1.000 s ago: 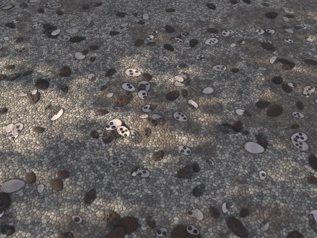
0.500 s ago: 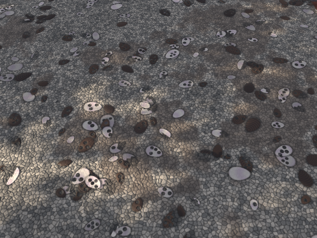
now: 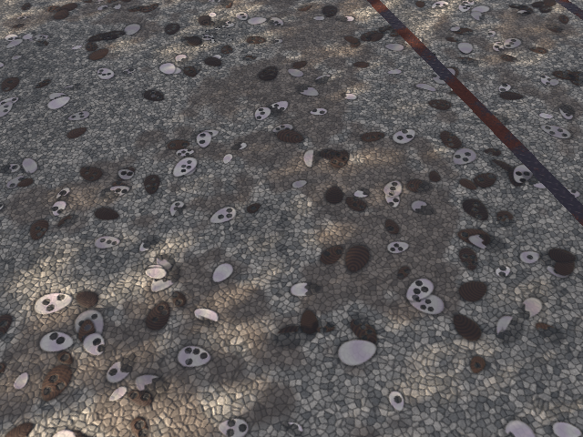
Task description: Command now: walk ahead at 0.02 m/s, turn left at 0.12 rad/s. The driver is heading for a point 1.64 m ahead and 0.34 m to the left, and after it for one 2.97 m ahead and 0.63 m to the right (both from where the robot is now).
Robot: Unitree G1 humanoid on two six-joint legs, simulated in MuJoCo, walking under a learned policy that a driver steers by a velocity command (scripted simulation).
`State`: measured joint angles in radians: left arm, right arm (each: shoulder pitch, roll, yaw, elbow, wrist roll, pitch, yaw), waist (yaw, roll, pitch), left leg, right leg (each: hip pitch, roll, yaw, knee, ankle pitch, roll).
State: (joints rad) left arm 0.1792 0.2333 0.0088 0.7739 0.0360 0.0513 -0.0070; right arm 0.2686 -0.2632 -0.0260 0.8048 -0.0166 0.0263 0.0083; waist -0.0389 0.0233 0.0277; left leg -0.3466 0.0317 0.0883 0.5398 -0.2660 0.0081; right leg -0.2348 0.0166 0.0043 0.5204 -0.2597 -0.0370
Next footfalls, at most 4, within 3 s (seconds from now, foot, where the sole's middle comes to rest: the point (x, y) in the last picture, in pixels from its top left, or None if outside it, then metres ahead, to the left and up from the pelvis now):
0.36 left None -0.02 0.10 -0.77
0.88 right None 0.24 -0.02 -0.77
1.38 left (216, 433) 0.53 0.21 -0.77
1.82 right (297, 375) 0.66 0.03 -0.77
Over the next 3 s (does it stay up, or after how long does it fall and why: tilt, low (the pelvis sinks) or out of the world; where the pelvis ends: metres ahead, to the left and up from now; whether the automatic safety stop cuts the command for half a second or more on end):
stays up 0.68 0.15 0.01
